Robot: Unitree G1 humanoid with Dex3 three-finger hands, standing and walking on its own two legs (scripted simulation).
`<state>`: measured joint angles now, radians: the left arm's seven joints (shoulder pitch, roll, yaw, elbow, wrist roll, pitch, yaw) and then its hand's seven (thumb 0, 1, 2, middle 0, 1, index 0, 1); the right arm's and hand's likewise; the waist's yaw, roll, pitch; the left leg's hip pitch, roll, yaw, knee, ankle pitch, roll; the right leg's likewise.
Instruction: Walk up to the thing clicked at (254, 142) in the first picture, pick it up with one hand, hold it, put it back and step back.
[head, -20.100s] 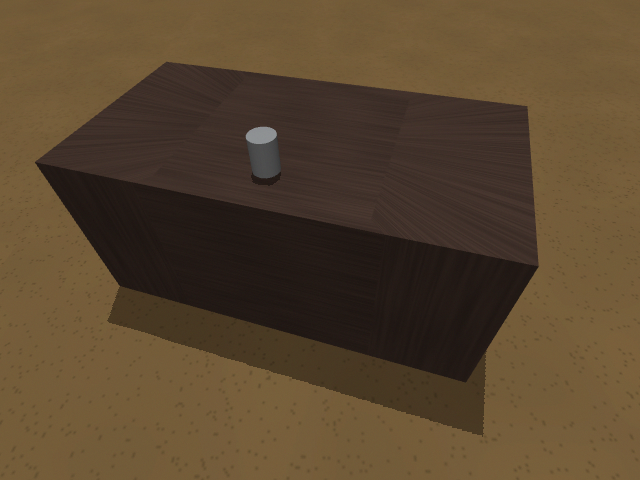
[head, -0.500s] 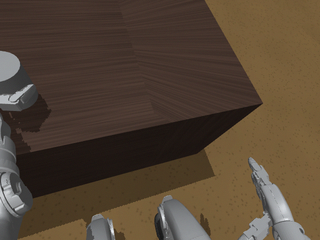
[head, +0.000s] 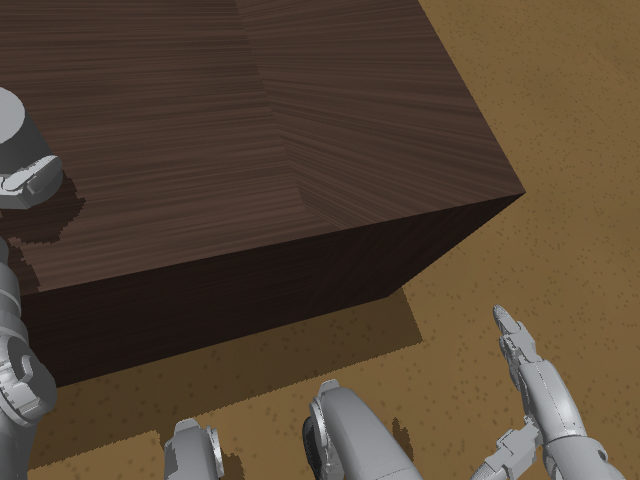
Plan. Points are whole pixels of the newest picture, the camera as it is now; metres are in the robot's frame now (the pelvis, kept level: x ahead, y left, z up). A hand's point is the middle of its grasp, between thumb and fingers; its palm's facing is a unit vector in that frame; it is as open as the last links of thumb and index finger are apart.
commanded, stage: open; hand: left
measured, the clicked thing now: (3, 150) +0.54 +0.25 +0.01
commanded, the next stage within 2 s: withdraw in 0.28 s
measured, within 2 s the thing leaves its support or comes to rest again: neither
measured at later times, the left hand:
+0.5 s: hand out of the picture +0.54 +0.25 +0.02, palm faces +0.32 -0.95 -0.01, open 16.5 cm
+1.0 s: hand out of the picture +0.51 +0.35 +0.11, palm faces +0.39 -0.90 -0.21, open 17.6 cm
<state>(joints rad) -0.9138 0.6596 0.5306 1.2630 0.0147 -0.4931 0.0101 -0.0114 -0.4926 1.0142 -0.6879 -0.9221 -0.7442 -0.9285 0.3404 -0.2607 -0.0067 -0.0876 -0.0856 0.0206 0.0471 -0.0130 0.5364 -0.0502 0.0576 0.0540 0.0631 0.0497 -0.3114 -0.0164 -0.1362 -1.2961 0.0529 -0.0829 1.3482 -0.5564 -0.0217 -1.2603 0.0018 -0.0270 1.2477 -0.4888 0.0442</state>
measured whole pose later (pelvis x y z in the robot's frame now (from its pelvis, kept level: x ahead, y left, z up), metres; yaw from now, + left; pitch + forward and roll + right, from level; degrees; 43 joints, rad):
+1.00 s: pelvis +0.02 +0.01 +0.05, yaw +0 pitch +23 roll -3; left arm -0.86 0.81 0.55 1.28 0.08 -0.14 -0.09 -0.01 -0.59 0.05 -0.07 -0.06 -0.07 -0.06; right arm 0.40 -0.27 0.04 -0.05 -0.01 0.12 0.06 -0.01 0.53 -0.06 0.06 0.06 0.06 0.05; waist -0.19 0.01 -0.14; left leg -1.01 0.06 -0.04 1.12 -0.51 -0.01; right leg -0.99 0.00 0.01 1.03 -0.44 0.05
